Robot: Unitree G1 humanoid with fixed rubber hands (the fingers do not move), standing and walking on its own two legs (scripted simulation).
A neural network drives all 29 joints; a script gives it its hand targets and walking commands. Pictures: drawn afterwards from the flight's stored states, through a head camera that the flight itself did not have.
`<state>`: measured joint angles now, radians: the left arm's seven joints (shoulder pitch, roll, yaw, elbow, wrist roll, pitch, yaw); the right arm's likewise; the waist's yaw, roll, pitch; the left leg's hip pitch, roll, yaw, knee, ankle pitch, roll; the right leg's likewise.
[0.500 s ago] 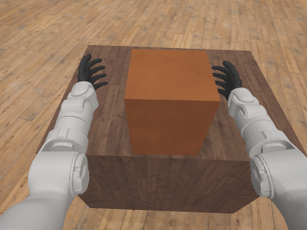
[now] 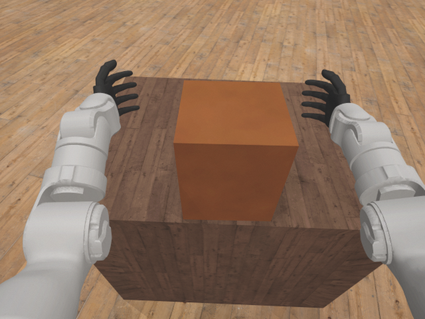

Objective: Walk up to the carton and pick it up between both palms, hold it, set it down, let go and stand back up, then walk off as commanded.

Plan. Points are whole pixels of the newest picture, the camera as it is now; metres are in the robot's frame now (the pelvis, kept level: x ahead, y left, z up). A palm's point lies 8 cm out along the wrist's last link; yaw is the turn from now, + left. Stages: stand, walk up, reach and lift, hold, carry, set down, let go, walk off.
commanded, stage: set down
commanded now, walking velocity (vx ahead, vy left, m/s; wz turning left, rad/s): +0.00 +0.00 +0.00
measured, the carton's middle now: (229, 153) +0.47 +0.02 +0.05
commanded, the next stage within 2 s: none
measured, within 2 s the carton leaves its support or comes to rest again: neither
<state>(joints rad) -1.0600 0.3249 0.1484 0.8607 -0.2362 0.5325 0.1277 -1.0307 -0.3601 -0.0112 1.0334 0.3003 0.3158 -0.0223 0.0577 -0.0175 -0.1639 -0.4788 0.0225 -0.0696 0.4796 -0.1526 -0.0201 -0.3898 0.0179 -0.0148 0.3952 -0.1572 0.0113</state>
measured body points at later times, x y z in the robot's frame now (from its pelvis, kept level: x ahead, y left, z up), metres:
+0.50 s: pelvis +0.00 +0.00 +0.00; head +0.00 +0.01 +0.45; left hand +0.38 +0.26 +0.13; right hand +0.42 -0.20 +0.14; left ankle +0.05 +0.12 -0.74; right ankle +0.02 -0.13 -0.74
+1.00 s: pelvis +0.00 -0.01 +0.01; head -0.01 +0.01 +0.46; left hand +0.32 +0.25 +0.09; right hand +0.36 -0.21 +0.09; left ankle +0.05 +0.12 -0.74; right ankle +0.02 -0.13 -0.74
